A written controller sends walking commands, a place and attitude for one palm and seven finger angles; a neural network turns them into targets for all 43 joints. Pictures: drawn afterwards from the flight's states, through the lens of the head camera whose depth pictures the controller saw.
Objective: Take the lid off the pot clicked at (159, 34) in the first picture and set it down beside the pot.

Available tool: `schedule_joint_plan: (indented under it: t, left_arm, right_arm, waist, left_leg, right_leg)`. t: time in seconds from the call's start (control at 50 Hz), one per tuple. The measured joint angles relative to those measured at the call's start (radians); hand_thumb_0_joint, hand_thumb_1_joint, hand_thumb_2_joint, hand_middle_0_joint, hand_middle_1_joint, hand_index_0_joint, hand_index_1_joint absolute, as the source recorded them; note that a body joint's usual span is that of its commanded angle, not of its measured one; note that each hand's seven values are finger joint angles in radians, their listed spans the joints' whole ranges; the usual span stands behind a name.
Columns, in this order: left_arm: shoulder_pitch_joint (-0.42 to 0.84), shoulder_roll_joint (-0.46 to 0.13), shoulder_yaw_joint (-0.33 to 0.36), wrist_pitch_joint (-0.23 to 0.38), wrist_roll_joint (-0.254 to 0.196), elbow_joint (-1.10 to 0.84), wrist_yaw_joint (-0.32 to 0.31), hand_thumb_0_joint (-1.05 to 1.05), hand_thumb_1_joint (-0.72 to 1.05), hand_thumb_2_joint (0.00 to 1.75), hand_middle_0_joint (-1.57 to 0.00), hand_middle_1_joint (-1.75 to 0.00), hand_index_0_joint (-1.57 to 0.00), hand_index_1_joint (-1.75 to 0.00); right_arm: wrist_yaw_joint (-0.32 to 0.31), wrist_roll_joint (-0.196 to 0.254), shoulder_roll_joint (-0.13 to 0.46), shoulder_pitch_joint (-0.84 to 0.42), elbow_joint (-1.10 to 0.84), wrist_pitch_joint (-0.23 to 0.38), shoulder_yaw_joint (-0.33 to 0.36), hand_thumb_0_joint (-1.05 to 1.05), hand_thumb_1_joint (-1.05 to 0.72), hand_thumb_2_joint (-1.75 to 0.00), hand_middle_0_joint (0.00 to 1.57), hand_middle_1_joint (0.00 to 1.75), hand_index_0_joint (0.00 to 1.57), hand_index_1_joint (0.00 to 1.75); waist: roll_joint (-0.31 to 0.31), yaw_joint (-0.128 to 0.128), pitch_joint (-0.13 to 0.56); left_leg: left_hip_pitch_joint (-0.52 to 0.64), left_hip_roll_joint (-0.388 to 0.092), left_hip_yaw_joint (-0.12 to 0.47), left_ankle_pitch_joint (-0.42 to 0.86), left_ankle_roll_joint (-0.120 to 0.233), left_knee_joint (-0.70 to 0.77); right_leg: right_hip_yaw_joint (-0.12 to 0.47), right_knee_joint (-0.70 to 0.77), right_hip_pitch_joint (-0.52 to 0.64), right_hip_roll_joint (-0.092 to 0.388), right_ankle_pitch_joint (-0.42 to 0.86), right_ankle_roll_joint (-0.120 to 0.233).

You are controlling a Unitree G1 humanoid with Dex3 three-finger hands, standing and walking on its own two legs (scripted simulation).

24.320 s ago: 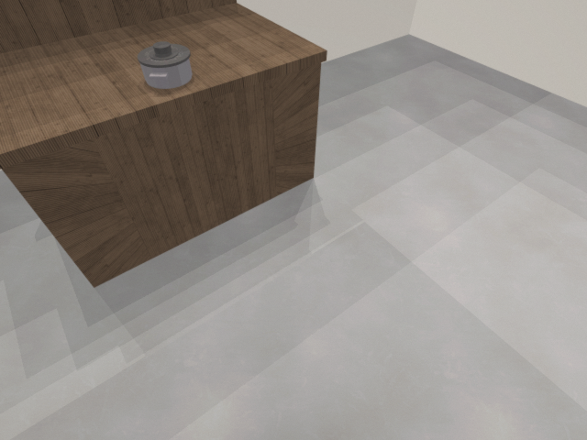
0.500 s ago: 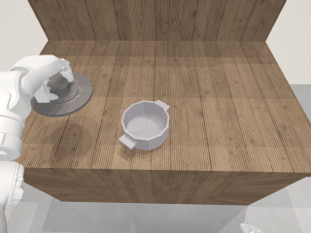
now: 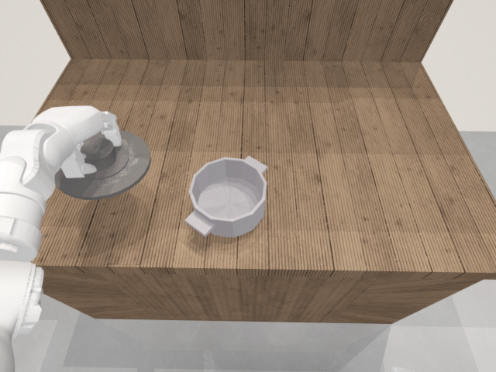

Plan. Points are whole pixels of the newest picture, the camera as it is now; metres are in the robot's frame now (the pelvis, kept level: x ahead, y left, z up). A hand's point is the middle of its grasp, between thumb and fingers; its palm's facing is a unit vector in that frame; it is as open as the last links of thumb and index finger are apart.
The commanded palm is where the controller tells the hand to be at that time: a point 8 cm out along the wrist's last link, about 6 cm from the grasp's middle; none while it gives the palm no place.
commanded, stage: lower the lid onto the table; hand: left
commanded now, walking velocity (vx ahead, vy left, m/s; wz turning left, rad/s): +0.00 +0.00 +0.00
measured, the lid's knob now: (98, 152) +0.46 +0.27 +0.07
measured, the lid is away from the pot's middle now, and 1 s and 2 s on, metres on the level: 0.22 0.23 0.22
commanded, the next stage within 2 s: open the fingers wide in 1.82 s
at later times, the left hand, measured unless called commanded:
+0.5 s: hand (91, 166) +0.44 +0.27 +0.06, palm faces -0.42 -0.04 -0.90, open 8.8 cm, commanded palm +0.44 +0.28 +0.13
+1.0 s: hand (95, 179) +0.43 +0.28 +0.03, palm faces -0.44 -0.04 -0.89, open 8.7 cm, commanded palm +0.44 +0.28 +0.09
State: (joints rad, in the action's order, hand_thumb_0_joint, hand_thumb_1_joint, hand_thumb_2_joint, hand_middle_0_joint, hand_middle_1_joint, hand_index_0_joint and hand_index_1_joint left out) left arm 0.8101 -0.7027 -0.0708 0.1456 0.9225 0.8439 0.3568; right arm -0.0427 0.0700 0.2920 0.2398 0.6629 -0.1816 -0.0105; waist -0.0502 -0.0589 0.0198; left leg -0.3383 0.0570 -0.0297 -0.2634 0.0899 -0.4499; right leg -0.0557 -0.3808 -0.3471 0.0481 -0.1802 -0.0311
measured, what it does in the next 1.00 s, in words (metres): stands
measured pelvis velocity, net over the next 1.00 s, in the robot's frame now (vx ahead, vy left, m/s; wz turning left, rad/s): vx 0.00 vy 0.00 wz -0.03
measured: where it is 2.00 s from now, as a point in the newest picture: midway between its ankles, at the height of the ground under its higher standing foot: outside the picture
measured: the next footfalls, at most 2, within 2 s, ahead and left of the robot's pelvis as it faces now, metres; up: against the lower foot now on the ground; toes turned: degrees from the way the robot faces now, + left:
none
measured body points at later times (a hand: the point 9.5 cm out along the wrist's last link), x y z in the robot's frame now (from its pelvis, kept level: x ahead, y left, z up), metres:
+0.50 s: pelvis +0.00 -0.01 +0.00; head +0.07 -0.01 +0.44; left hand +0.45 +0.27 +0.11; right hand +0.06 -0.28 -0.13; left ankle -0.03 +0.06 -0.74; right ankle +0.00 -0.15 -0.74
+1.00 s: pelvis +0.00 +0.00 -0.01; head +0.08 +0.00 +0.44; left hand +0.45 +0.28 +0.08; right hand +0.04 -0.28 -0.14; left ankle -0.03 +0.06 -0.74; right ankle +0.00 -0.15 -0.74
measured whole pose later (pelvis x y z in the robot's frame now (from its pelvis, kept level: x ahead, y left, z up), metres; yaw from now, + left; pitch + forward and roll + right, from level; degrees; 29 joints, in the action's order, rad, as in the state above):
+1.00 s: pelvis +0.00 +0.00 -0.01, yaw -2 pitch +12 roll -2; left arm 0.77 -0.70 -0.02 0.21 0.97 1.01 0.22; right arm -0.05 0.07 0.28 0.27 0.69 -0.20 0.00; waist -0.04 -0.08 0.05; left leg -0.45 0.04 -0.05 -0.31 0.09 -0.54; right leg -0.03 -0.47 -0.47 0.03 -0.21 -0.03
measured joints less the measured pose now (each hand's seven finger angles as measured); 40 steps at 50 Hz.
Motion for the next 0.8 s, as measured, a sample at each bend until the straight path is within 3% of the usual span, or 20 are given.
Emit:
schedule_joint_plan:
  t: [0.48,0.8]
  left_arm:
    - [-0.021,-0.011,0.059,0.056,0.031,0.108,-0.067,0.00,0.13,0.98,-0.96,-1.10,-0.53,-0.85]
    - [-0.036,-0.005,0.055,0.085,0.039,0.120,-0.082,0.01,0.14,0.98,-0.97,-1.10,-0.52,-0.84]
  right_arm:
    - [-0.019,-0.002,-0.005,0.019,0.019,-0.005,0.003,0.00,-0.91,-0.90,0.20,0.30,0.20,0.30]
    - [-0.022,-0.004,0.002,0.027,0.031,-0.011,0.014,0.00,-0.91,-0.90,0.20,0.30,0.20,0.30]
  waist:
    - [0.008,-0.021,0.011]
    - [0.010,-0.020,0.017]
  left_leg:
    - [-0.044,-0.016,-0.016,-0.017,-0.007,-0.031]
    - [-0.088,-0.016,-0.016,-0.032,-0.005,-0.069]
  right_leg:
    - [0.017,-0.032,-0.052,-0.015,-0.010,0.001]
    - [0.016,-0.062,-0.092,-0.014,-0.022,0.003]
